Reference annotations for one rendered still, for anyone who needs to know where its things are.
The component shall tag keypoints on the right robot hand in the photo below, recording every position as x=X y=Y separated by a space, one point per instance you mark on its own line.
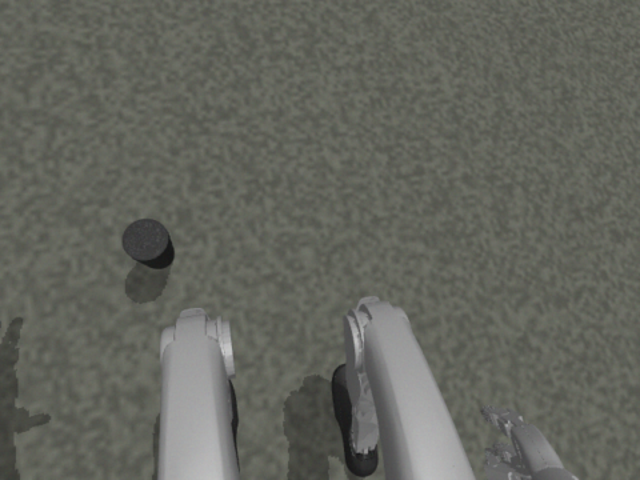
x=530 y=452

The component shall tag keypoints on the right robot foot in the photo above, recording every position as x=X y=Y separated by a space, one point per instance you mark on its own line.
x=359 y=464

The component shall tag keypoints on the cup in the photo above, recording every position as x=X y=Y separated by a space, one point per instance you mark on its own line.
x=148 y=242

